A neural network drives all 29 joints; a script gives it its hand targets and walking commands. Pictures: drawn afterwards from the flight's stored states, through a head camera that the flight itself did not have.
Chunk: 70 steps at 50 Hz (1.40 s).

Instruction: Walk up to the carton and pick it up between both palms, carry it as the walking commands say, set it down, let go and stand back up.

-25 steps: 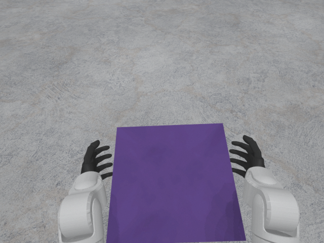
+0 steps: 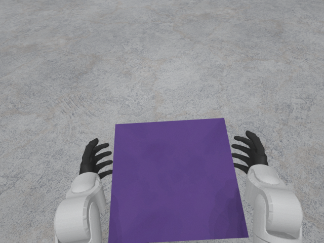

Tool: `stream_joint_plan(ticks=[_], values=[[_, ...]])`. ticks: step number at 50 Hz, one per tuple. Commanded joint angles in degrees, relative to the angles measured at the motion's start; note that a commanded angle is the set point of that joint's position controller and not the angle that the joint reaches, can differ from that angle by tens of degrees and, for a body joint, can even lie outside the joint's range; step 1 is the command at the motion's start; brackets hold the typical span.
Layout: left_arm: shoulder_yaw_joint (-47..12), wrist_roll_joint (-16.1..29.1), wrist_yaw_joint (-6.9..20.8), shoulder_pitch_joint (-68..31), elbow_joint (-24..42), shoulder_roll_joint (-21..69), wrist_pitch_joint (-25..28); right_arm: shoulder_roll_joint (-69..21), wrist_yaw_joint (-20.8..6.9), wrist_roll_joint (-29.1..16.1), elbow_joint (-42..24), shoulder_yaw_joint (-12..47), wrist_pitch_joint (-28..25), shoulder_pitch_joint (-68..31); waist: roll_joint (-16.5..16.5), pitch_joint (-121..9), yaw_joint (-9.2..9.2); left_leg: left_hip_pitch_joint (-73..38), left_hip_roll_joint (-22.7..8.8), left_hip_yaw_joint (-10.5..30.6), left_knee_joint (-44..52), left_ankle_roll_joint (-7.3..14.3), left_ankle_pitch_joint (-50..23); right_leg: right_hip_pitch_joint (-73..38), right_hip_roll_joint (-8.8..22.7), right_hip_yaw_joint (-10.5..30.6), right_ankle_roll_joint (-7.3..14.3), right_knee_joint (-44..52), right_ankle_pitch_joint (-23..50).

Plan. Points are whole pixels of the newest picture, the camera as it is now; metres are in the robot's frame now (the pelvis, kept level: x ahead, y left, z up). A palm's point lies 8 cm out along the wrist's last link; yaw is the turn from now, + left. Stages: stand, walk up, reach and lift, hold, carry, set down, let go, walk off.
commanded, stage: carry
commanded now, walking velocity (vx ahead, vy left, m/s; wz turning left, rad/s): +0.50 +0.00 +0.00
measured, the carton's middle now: (172, 179) +0.27 +0.00 +0.00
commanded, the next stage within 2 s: none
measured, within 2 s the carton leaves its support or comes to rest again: neither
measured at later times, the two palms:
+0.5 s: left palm (137, 73) +0.59 +0.11 +0.08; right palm (244, 75) +0.57 -0.23 +0.08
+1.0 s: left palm (144, 28) +0.92 +0.11 +0.08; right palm (225, 27) +0.89 -0.23 +0.08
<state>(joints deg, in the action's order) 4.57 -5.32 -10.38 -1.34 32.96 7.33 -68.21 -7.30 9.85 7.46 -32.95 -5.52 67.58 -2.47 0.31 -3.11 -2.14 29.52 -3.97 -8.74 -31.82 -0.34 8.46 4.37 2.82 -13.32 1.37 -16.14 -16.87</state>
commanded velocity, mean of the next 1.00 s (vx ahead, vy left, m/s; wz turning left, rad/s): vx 0.50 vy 0.00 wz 0.00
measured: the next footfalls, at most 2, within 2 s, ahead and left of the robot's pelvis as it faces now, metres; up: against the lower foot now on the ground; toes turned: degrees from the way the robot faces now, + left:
left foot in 0.08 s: +0.20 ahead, +0.12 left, +0.00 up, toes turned +10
right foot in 0.44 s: +0.44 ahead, -0.14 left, +0.00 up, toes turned -13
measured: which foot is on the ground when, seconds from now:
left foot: up 0.00-0.06, down 0.08-0.48, up 0.50-0.86, down 0.88-1.00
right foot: down 0.00-0.08, up 0.10-0.42, down 0.44-0.90, up 0.92-1.00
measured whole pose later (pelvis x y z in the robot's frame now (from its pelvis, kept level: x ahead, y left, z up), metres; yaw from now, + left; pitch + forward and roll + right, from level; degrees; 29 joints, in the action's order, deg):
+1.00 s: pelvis +0.66 -0.04 -0.01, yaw -4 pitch +5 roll +1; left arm 6.4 -6.5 -10.1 -2.5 29.0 7.3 -70.0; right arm -7.4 10.5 6.6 -27.9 -5.2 68.7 -3.2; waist 1.2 -4.4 1.1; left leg 18.7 -2.0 -14.8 -25.6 3.0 11.6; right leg 19.8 3.3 -4.1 -0.6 -61.1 -23.0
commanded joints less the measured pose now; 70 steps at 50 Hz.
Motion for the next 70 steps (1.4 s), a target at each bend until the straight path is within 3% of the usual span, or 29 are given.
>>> stream_joint_plan(ticks=[1, 4, 5, 6, 7, 9, 11, 17, 22, 23, 24, 25, 28, 30, 39, 43, 44, 45, 46, 47, 49, 53, 58, 61, 62, 64, 66, 67, 70], values=[[-41.9, 23.9, 15.9, -24.4, 4.8, 48.9, -0.4, -50.1, -14.1, -22.2, -2.0, 41.2, 1.2, -21.2, 7.8, -9.6, 0.46, -5.6, 2.2, -4.3, 5.0, 0.8, -3.0, -7.5, 11.7, 5.1, 4.0, 0.3, 25.0], [-41.4, 22.6, 15.5, -25.5, 3.8, 46.5, -1.5, -48.7, -14.1, -22.4, 0.1, 40.1, 2.2, -19.6, 3.9, -15.7, 3.46, -31.0, 0.4, -2.5, 6.3, 3.8, -0.9, 5.1, 8.3, 0.4, 0.1, -18.7, 28.1], [-41.5, 22.5, 15.5, -26.0, 3.3, 46.0, -2.0, -47.1, -14.0, -21.7, 1.2, 39.0, 2.4, -19.2, -5.3, -17.8, 4.82, -38.5, -10.6, 17.0, 11.0, 8.3, 5.6, 17.0, 2.9, -0.3, -1.8, -34.9, 17.3], [-42.4, 23.2, 15.5, -26.5, 3.9, 47.2, -2.2, -48.2, -14.0, -22.5, 1.3, 39.3, 2.1, -20.1, -18.2, -18.9, 4.58, -46.3, -20.7, 37.2, 18.3, 15.0, 2.5, 33.4, -4.0, 2.9, -2.9, -48.3, -10.7], [-42.3, 23.5, 15.6, -26.3, 2.9, 49.3, -2.1, -51.0, -14.1, -23.9, -0.3, 40.4, 2.0, -22.0, -13.5, -19.5, 3.93, -46.0, -22.4, 35.9, 17.5, 15.3, -5.2, 37.1, -0.5, 11.0, -1.7, -55.0, -12.6], [-42.5, 23.3, 16.1, -27.4, 1.2, 53.6, -1.1, -54.3, -14.7, -24.4, -0.8, 41.3, 1.2, -24.7, -3.0, -17.2, 3.51, -40.2, -19.7, 24.0, 17.3, 12.4, -16.0, 35.7, 3.7, 14.6, -1.7, -49.9, -4.7], [-42.4, 22.7, 16.2, -27.2, 1.2, 56.2, 0.1, -56.3, -15.4, -25.3, -1.7, 42.3, 0.5, -25.6, -3.7, -14.5, 2.99, -35.1, -16.6, 14.8, 20.1, 8.8, -12.0, 30.8, 4.4, 12.6, -2.3, -36.8, -3.4], [-41.5, 20.6, 14.4, -23.7, 1.5, 53.6, 0.5, -52.6, -16.1, -25.8, -2.4, 41.9, 0.5, -23.8, -10.8, -11.4, 3.10, -31.8, -11.4, 2.2, 20.6, 4.9, -13.8, 23.7, -0.5, 3.2, -1.6, -15.2, 10.5], [-40.2, 20.7, 14.3, -23.0, 1.0, 50.2, -1.2, -49.1, -15.1, -24.3, -1.9, 41.5, 2.1, -22.2, -4.4, -13.3, 2.44, -23.3, -7.2, -5.2, 4.3, 0.0, -12.2, 3.0, -1.3, 0.5, 0.3, -7.7, 13.6], [-39.3, 20.5, 14.4, -21.4, 0.3, 49.4, -1.7, -48.2, -15.0, -24.2, -2.3, 41.5, 2.6, -23.2, -0.6, -15.9, 1.06, -16.0, -5.0, -5.6, -6.5, -1.4, -7.9, -6.4, 3.4, 7.0, 1.9, -7.1, 8.0], [-38.4, 20.3, 14.3, -20.3, -0.5, 49.0, -1.7, -47.4, -14.8, -23.9, -3.9, 41.7, 3.2, -23.6, 13.1, -19.8, -0.10, -2.8, 1.5, -4.1, -23.8, -3.0, 4.9, -16.3, 16.1, 30.5, 8.7, -1.6, 2.9], [-38.8, 21.4, 14.3, -22.6, 0.2, 49.9, -1.4, -47.7, -15.1, -23.9, -3.7, 41.9, 3.4, -24.9, 16.5, -18.6, -0.17, 7.9, 3.6, 0.2, -32.1, -2.3, 20.5, -19.2, 21.0, 38.8, 12.5, 2.4, 7.8], [-40.4, 22.5, 15.2, -25.7, 1.8, 55.3, -0.4, -54.1, -15.8, -25.4, -0.6, 42.4, 2.3, -24.2, 3.8, -17.1, 1.04, 7.6, -3.7, 8.5, -31.5, -0.7, 12.6, -12.3, 19.2, 26.3, 9.3, 1.6, 19.7], [-41.6, 23.5, 15.9, -27.0, 2.9, 56.9, 0.5, -55.9, -15.9, -25.3, -1.3, 42.6, 0.8, -24.2, 5.3, -15.2, 1.07, 4.4, -3.4, 6.5, -23.1, -1.0, 10.1, -9.0, 16.0, 18.7, 6.9, 2.5, 19.5], [-41.9, 24.5, 16.2, -24.3, 5.4, 50.5, 0.1, -51.9, -13.9, -22.3, -2.4, 41.7, 0.5, -21.1, 8.3, -9.6, 0.25, -1.9, 2.3, -3.1, 2.2, 0.0, -3.9, -8.8, 10.9, 6.1, 4.6, 3.2, 27.7], [-40.8, 23.2, 15.5, -24.4, 4.5, 47.4, -1.2, -49.6, -13.8, -22.4, -1.2, 40.4, 1.8, -20.3, 6.4, -13.1, 2.12, -21.1, 3.6, -7.2, 7.9, 2.3, -4.0, -4.2, 9.3, 0.6, 1.5, -11.4, 37.6], [-41.0, 22.7, 15.4, -25.4, 4.4, 46.6, -1.6, -49.1, -13.8, -22.4, -0.4, 39.9, 2.0, -19.4, 4.4, -16.7, 3.75, -32.6, 0.5, -2.4, 6.2, 3.9, -1.0, 3.8, 7.7, 0.3, 0.0, -21.3, 32.8], [-41.2, 22.8, 15.4, -25.7, 4.4, 46.5, -2.0, -47.7, -13.8, -21.9, 0.8, 38.9, 2.0, -18.9, -7.6, -20.7, 5.13, -42.5, -12.1, 18.7, 10.0, 10.3, 4.9, 18.0, 2.2, -0.1, -2.0, -38.3, 18.5], [-42.1, 23.6, 15.7, -26.2, 4.8, 48.0, -2.0, -49.5, -13.9, -22.8, 0.6, 39.8, 1.8, -20.3, -17.3, -20.8, 4.61, -47.7, -21.0, 38.1, 19.3, 15.9, 3.3, 33.1, -4.7, 3.8, -2.9, -50.9, -11.1], [-42.0, 23.6, 15.7, -26.4, 3.5, 49.9, -1.9, -52.0, -14.0, -23.9, -0.7, 40.6, 1.7, -22.1, -11.8, -20.8, 3.98, -46.9, -22.0, 34.5, 17.9, 15.8, -7.0, 35.7, -0.7, 11.9, -1.7, -55.9, -11.5], [-41.6, 22.8, 16.1, -26.5, 1.4, 53.5, -0.9, -54.7, -14.7, -24.5, -0.8, 41.4, 1.0, -24.3, -2.1, -17.2, 3.39, -38.8, -19.2, 22.7, 18.3, 12.4, -14.6, 33.6, 3.8, 14.8, -1.9, -49.3, -4.3], [-40.8, 20.7, 15.3, -24.4, 0.4, 55.6, 0.6, -55.0, -15.9, -25.7, -1.9, 42.2, 0.1, -24.7, -6.0, -12.4, 2.85, -32.3, -14.7, 8.9, 22.1, 7.9, -11.7, 27.2, 2.3, 8.6, -2.2, -29.1, -1.0], [-40.3, 20.2, 13.9, -22.4, 1.4, 52.8, 0.3, -52.0, -16.0, -25.4, -1.7, 40.7, 0.5, -22.1, -11.5, -12.2, 3.25, -34.5, -9.3, -2.4, 13.8, 2.9, -40.9, 21.9, -2.9, 1.9, -2.2, -14.3, 15.7], [-40.2, 20.8, 13.9, -22.1, 2.8, 51.2, -0.5, -50.0, -15.6, -24.5, -1.6, 39.8, 1.1, -20.6, -7.8, -14.2, 2.37, -29.2, -6.1, -6.9, 2.7, -1.9, -31.1, 7.1, -2.4, 0.8, -1.8, -4.4, 31.3], [-40.1, 20.9, 14.1, -22.1, 2.9, 50.6, -1.0, -49.1, -15.3, -24.1, -1.5, 39.6, 1.5, -20.2, -4.3, -15.8, 2.28, -25.5, -4.2, -7.2, -2.9, -3.3, -22.3, 0.4, 1.4, 3.2, -1.8, -4.3, 43.5], [-38.5, 21.2, 14.5, -19.5, 0.6, 50.9, -1.0, -49.4, -14.8, -24.4, -2.3, 40.9, 2.3, -21.2, 13.7, -22.9, 0.98, -6.3, 1.1, -0.7, -19.2, -4.8, 20.6, -21.1, 18.0, 22.0, 7.9, -11.0, 88.6], [-38.4, 22.6, 14.9, -22.3, 2.2, 52.8, -0.4, -52.6, -15.0, -25.7, -1.9, 41.8, 2.0, -21.6, 7.7, -23.7, 1.87, -3.0, 1.4, 6.6, -23.8, -2.9, 25.2, -17.0, 18.7, 21.3, 10.7, -11.5, 78.8], [-38.1, 22.4, 15.1, -23.1, 2.8, 53.2, 0.0, -53.6, -15.1, -26.1, -2.1, 42.6, 1.6, -24.6, 6.3, -22.4, 2.16, -4.6, 0.7, 8.1, -22.7, -1.9, 24.7, -10.6, 17.6, 19.9, 7.8, -10.8, 67.9], [-39.3, 23.5, 15.8, -23.7, 4.1, 55.8, 0.6, -56.2, -15.2, -26.0, -1.8, 42.0, 0.6, -22.6, 9.3, -20.8, 2.43, -6.9, 0.4, 6.8, -13.4, -2.1, 19.3, -5.3, 15.3, 14.8, 7.1, -11.3, 61.4]])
